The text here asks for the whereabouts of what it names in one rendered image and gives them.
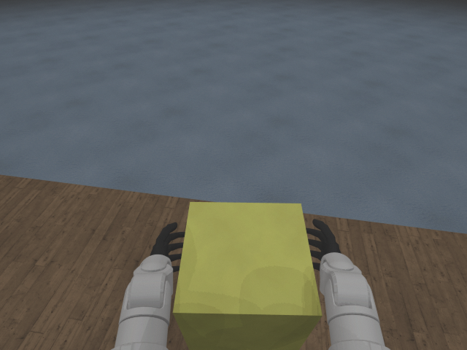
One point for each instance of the robot left forearm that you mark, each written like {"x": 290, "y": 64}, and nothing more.
{"x": 145, "y": 313}

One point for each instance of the left robot hand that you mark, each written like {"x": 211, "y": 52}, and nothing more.
{"x": 163, "y": 247}

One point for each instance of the robot right forearm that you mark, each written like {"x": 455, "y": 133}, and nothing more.
{"x": 350, "y": 308}

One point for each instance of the right robot hand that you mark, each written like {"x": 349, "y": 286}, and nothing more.
{"x": 326, "y": 245}

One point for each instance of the carton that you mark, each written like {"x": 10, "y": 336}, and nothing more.
{"x": 246, "y": 279}

